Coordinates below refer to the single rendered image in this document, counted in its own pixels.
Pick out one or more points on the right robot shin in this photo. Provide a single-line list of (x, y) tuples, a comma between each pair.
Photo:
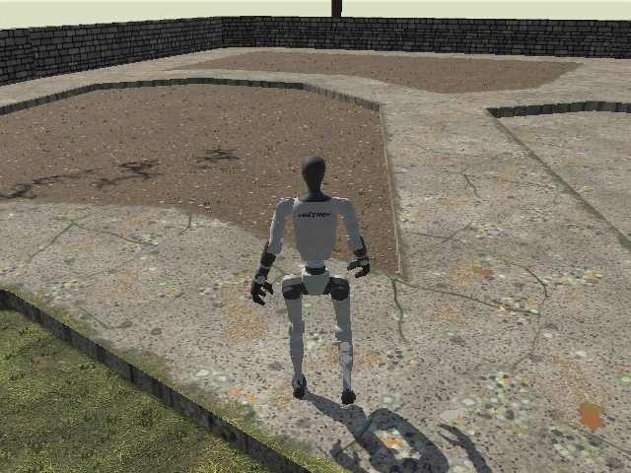
[(345, 353)]

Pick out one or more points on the robot right forearm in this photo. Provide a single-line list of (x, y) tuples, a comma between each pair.
[(362, 254)]

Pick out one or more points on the left robot shin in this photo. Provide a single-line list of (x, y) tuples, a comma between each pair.
[(296, 353)]

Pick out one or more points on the robot left forearm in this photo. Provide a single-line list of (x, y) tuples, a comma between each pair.
[(264, 265)]

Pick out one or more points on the robot left upper arm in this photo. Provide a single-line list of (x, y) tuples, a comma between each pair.
[(283, 208)]

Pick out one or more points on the robot shin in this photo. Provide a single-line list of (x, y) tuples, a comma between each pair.
[(345, 353), (296, 353)]

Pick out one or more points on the right robot hand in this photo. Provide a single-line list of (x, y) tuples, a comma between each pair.
[(364, 272)]

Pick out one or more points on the left robot hand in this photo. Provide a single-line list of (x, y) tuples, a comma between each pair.
[(256, 291)]

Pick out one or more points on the robot right upper arm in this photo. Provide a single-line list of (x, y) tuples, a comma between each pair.
[(345, 207)]

